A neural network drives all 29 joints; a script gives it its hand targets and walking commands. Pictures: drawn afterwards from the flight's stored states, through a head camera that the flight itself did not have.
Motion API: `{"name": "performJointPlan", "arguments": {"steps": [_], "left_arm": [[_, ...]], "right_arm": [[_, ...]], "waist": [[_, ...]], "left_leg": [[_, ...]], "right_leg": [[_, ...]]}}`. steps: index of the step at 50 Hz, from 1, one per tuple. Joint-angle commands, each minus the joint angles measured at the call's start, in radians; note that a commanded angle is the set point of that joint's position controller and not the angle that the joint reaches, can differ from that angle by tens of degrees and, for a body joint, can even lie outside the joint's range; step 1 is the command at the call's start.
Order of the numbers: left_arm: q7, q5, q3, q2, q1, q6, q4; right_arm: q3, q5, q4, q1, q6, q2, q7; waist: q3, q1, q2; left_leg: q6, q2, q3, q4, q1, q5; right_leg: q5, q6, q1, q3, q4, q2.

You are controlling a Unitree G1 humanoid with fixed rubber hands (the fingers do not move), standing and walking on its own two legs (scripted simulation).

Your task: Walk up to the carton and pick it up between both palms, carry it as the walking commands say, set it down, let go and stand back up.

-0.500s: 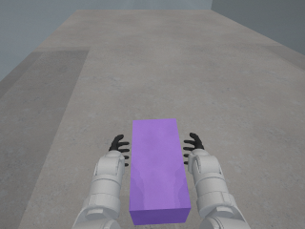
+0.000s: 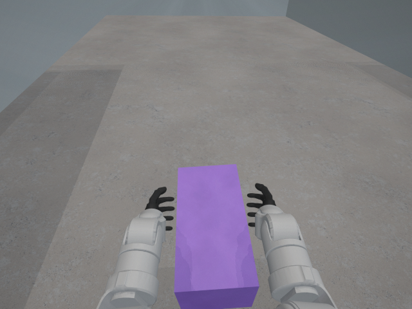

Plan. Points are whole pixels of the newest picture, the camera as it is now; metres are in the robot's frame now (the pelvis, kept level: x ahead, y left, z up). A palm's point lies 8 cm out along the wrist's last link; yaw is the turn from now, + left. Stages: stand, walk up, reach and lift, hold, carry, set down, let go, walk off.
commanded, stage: hold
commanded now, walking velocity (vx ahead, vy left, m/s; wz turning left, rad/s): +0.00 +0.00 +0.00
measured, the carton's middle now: (211, 231) +0.33 +0.00 -0.04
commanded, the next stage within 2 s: carry in 0.74 s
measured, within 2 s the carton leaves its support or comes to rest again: neither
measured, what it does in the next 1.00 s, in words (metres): stands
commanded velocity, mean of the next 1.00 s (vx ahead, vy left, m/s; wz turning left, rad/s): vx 0.15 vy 0.00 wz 0.00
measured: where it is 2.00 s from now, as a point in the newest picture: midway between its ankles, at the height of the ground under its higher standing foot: (190, 293)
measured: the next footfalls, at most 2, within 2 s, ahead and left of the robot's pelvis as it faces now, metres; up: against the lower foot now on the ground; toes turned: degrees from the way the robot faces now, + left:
left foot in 1.40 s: +0.16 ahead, +0.12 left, +0.00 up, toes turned +10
right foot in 1.68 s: +0.48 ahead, -0.04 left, +0.00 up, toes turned -4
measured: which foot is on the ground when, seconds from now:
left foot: down 0.00-1.00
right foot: down 0.00-1.00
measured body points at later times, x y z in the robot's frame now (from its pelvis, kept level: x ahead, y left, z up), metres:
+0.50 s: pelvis +0.00 +0.00 +0.00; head -0.08 +0.00 +0.44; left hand +0.31 +0.12 +0.04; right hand +0.31 -0.12 +0.05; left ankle +0.04 +0.15 -0.74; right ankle +0.04 -0.13 -0.74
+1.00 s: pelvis +0.02 +0.01 -0.01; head -0.02 +0.01 +0.44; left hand +0.33 +0.14 +0.04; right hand +0.34 -0.09 +0.06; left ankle +0.04 +0.15 -0.74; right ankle +0.04 -0.13 -0.73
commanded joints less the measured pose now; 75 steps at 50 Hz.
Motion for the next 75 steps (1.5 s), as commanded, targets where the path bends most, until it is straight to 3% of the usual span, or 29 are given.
{"name": "performJointPlan", "arguments": {"steps": [1, 6, 21, 27, 28, 31, 35, 36, 37, 43, 44, 47, 49, 50, 51, 53, 55, 56, 59, 61, 63, 64, 65, 67, 69, 70, 71, 72, 75], "left_arm": [[-0.275, -0.303, -0.565, -1.196, -0.665, -0.049, -0.163], [-0.291, -0.279, -0.486, -1.156, -0.764, -0.044, -0.053], [-0.287, -0.266, -0.429, -1.141, -0.737, -0.052, 0.012], [-0.292, -0.257, -0.453, -1.166, -0.716, -0.054, -0.04], [-0.302, -0.256, -0.435, -1.159, -0.678, -0.045, 0.015], [-0.281, -0.317, -0.543, -1.192, -0.801, -0.067, -0.178], [-0.285, -0.247, -0.449, -1.123, -0.612, -0.034, -0.03], [-0.3, -0.289, -0.502, -1.155, -0.676, -0.041, -0.082], [-0.295, -0.289, -0.516, -1.082, -0.647, -0.042, -0.026], [-0.232, -0.372, -0.663, -1.102, -0.765, -0.014, -0.29], [-0.224, -0.445, -0.747, -1.116, -0.861, 0.003, -0.439], [-0.228, -0.407, -0.691, -1.101, -0.69, 0.083, -0.31], [-0.22, -0.498, -0.759, -1.089, -0.787, 0.129, -0.441], [-0.222, -0.568, -0.807, -1.099, -0.916, 0.151, -0.574], [-0.219, -0.567, -0.794, -1.107, -0.855, 0.185, -0.546], [-0.211, -0.552, -0.748, -1.045, -0.782, 0.248, -0.496], [-0.192, -0.542, -0.749, -1.036, -0.761, 0.309, -0.507], [-0.187, -0.561, -0.764, -1.043, -0.803, 0.33, -0.577], [-0.175, -0.558, -0.742, -1.059, -0.767, 0.398, -0.563], [-0.169, -0.574, -0.728, -1.049, -0.816, 0.426, -0.633], [-0.173, -0.578, -0.706, -1.047, -0.74, 0.459, -0.561], [-0.16, -0.572, -0.705, -1.039, -0.745, 0.453, -0.604], [-0.152, -0.553, -0.706, -1.028, -0.726, 0.453, -0.628], [-0.147, -0.566, -0.69, -1.063, -0.721, 0.462, -0.65], [-0.133, -0.567, -0.676, -1.036, -0.774, 0.472, -0.729], [-0.132, -0.551, -0.664, -1.045, -0.705, 0.483, -0.653], [-0.133, -0.564, -0.699, -1.053, -0.769, 0.493, -0.69], [-0.142, -0.593, -0.709, -1.07, -0.785, 0.498, -0.703], [-0.136, -0.57, -0.713, -1.062, -0.755, 0.495, -0.706]], "right_arm": [[0.476, 0.278, -0.092, -0.586, -0.047, 1.163, 0.417], [0.398, 0.231, 0.004, -0.66, -0.051, 1.109, 0.424], [0.382, 0.243, 0.1, -0.609, -0.034, 1.178, 0.425], [0.398, 0.264, -0.013, -0.653, -0.064, 1.141, 0.42], [0.422, 0.25, -0.058, -0.708, -0.063, 1.142, 0.412], [0.429, 0.238, 0.015, -0.562, -0.04, 1.176, 0.411], [0.44, 0.249, -0.031, -0.613, -0.03, 1.152, 0.407], [0.458, 0.257, -0.123, -0.638, -0.05, 1.135, 0.404], [0.476, 0.28, -0.089, -0.642, -0.056, 1.058, 0.406], [0.594, 0.372, -0.195, -0.679, 0.009, 1.079, 0.39], [0.634, 0.418, -0.267, -0.668, 0.025, 1.086, 0.375], [0.627, 0.434, -0.264, -0.677, 0.085, 1.065, 0.362], [0.649, 0.462, -0.309, -0.676, 0.132, 1.082, 0.345], [0.685, 0.495, -0.413, -0.748, 0.158, 1.089, 0.328], [0.663, 0.479, -0.416, -0.729, 0.197, 1.068, 0.319], [0.672, 0.509, -0.374, -0.679, 0.263, 1.095, 0.315], [0.643, 0.537, -0.382, -0.642, 0.321, 1.071, 0.32], [0.658, 0.556, -0.438, -0.651, 0.336, 1.084, 0.317], [0.615, 0.547, -0.491, -0.693, 0.388, 1.045, 0.289], [0.58, 0.534, -0.455, -0.605, 0.434, 1.043, 0.289], [0.575, 0.502, -0.454, -0.595, 0.476, 1.06, 0.276], [0.589, 0.529, -0.473, -0.613, 0.49, 1.056, 0.279], [0.603, 0.552, -0.476, -0.58, 0.497, 1.066, 0.295], [0.655, 0.602, -0.586, -0.682, 0.505, 1.085, 0.293], [0.653, 0.628, -0.577, -0.645, 0.517, 1.106, 0.292], [0.618, 0.595, -0.564, -0.606, 0.511, 1.075, 0.286], [0.58, 0.561, -0.539, -0.576, 0.505, 1.072, 0.285], [0.55, 0.536, -0.515, -0.529, 0.493, 1.054, 0.274], [0.604, 0.565, -0.612, -0.58, 0.496, 1.084, 0.275]], "waist": [[-0.35, 0.008, 0.046], [-0.234, -0.007, 0.05], [-0.198, 0.024, -0.036], [-0.284, 0.017, 0.087], [-0.321, 0.025, -0.016], [-0.4, -0.031, 0.013], [-0.207, 0.032, -0.009], [-0.236, -0.011, 0.0], [-0.185, 0.01, 0.054], [-0.332, 0.008, -0.05], [-0.384, -0.011, 0.047], [-0.338, 0.003, 0.24], [-0.333, 0.005, 0.207], [-0.443, -0.01, 0.026], [-0.428, -0.003, 0.024], [-0.421, 0.004, -0.173], [-0.344, 0.0, -0.098], [-0.398, -0.001, -0.055], [-0.411, -0.017, 0.328], [-0.389, -0.008, 0.268], [-0.384, 0.013, -0.037], [-0.454, 0.03, -0.143], [-0.422, 0.026, -0.27], [-0.35, 0.04, -0.282], [-0.368, 0.001, -0.159], [-0.523, -0.031, 0.03], [-0.484, -0.051, 0.282], [-0.437, -0.039, 0.455], [-0.463, -0.045, 0.152]], "left_leg": [[0.003, -0.076, 0.085, -0.095, 0.076, 0.169], [0.01, -0.085, 0.098, -0.106, -0.003, -0.104], [0.023, -0.072, 0.093, -0.097, 0.009, -0.003], [0.019, -0.07, 0.084, -0.077, 0.025, 0.089], [0.026, -0.069, 0.083, -0.075, 0.044, 0.096], [0.005, -0.069, 0.073, -0.088, 0.092, 0.147], [0.026, -0.069, 0.081, -0.103, 0.004, 0.064], [0.025, -0.078, 0.084, -0.094, 0.032, 0.042], [0.028, 0.092, 0.008, -0.028, -0.192, -0.139], [0.049, 0.058, 0.069, 0.024, -0.201, -0.272], [0.064, 0.074, 0.047, -0.029, -0.111, -0.197], [0.158, 0.245, -0.189, -0.197, -0.003, -0.279], [0.143, 0.208, -0.091, -0.12, -0.018, -0.202], [0.114, 0.173, -0.009, -0.04, -0.033, -0.217], [0.101, 0.136, 0.03, 0.025, -0.128, -0.176], [0.035, 0.041, 0.183, 0.187, -0.317, -0.193], [0.023, 0.033, 0.249, 0.009, -0.379, -0.195], [0.041, 0.017, 0.237, -0.013, -0.223, -0.124], [0.149, 0.258, -0.099, -0.064, 0.256, 0.245], [0.155, 0.263, -0.077, -0.046, 0.178, 0.212], [0.079, 0.147, 0.149, 0.217, -0.103, 0.258], [0.043, 0.104, 0.223, 0.345, -0.325, 0.201], [0.019, 0.035, 0.281, 0.336, -0.534, -0.141], [0.012, 0.063, 0.298, 0.21, -0.718, -0.367], [0.02, 0.05, 0.333, -0.084, -0.372, -0.106], [0.054, 0.033, 0.298, -0.236, 0.09, 0.125], [0.145, 0.207, 0.032, -0.185, 0.404, 0.333], [0.261, 0.336, -0.205, -0.062, 0.718, 0.97], [0.223, 0.378, -0.12, -0.056, 0.718, 0.772]], "right_leg": [[0.156, 0.009, 0.123, -0.068, -0.096, 0.057], [-0.103, 0.0, 0.061, -0.069, -0.114, 0.036], [-0.055, 0.019, 0.0, -0.074, -0.12, 0.042], [0.058, -0.009, 0.042, -0.047, -0.093, 0.026], [0.065, 0.007, 0.054, -0.05, -0.1, 0.034], [0.126, 0.007, 0.089, -0.068, -0.078, 0.052], [0.048, 0.018, 0.057, -0.054, -0.104, 0.045], [0.033, 0.014, 0.051, -0.06, -0.112, 0.041], [-0.221, -0.012, -0.141, 0.025, -0.1, -0.121], [-0.337, -0.071, -0.138, 0.066, -0.097, -0.16], [-0.254, -0.04, -0.197, -0.029, -0.027, -0.123], [-0.29, 0.0, -0.38, -0.2, 0.169, -0.031], [-0.222, -0.002, -0.267, -0.199, 0.017, -0.039], [-0.169, -0.008, -0.135, -0.19, -0.09, -0.039], [-0.213, -0.02, -0.025, -0.126, -0.1, -0.091], [-0.123, -0.08, 0.13, 0.089, -0.125, -0.24], [-0.001, -0.137, 0.126, 0.128, -0.099, -0.307], [0.042, -0.103, 0.056, 0.018, -0.054, -0.251], [-0.241, 0.026, -0.408, -0.292, 0.224, -0.058], [-0.259, -0.013, -0.323, -0.279, 0.005, -0.035], [-0.048, -0.03, 0.041, -0.188, -0.134, -0.107], [0.246, -0.107, 0.331, -0.049, -0.072, -0.205], [0.453, -0.17, 0.44, 0.153, -0.094, -0.353], [0.758, -0.187, 0.569, 0.16, -0.037, -0.381], [0.741, -0.116, 0.356, -0.045, 0.086, -0.314], [0.651, -0.052, 0.113, -0.227, 0.296, -0.235], [0.279, 0.008, -0.356, -0.318, 0.506, -0.133], [-0.304, 0.015, -0.748, -0.313, 0.59, -0.009], [-0.313, -0.02, -0.807, -0.208, 0.524, -0.055]]}}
